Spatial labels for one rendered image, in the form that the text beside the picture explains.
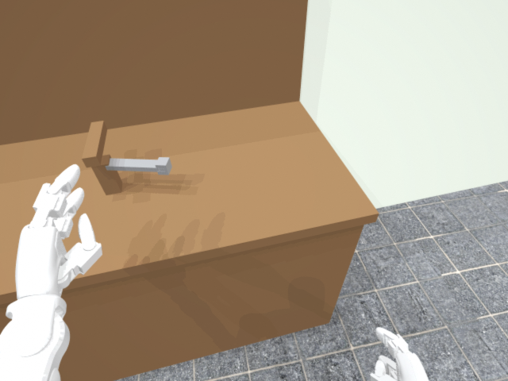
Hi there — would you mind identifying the counter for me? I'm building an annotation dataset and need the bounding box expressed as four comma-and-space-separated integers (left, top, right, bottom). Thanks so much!
0, 0, 379, 381

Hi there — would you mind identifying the right robot hand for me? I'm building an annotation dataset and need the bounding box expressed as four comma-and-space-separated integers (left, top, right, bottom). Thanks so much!
370, 327, 429, 381

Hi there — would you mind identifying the left robot hand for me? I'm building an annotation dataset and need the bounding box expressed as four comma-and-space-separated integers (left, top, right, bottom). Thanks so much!
15, 164, 102, 300

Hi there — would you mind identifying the tap lever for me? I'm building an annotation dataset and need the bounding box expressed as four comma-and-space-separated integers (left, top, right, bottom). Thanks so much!
105, 157, 172, 175

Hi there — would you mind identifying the left robot forearm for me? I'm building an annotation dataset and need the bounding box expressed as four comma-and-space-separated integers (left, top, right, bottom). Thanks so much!
0, 294, 70, 381

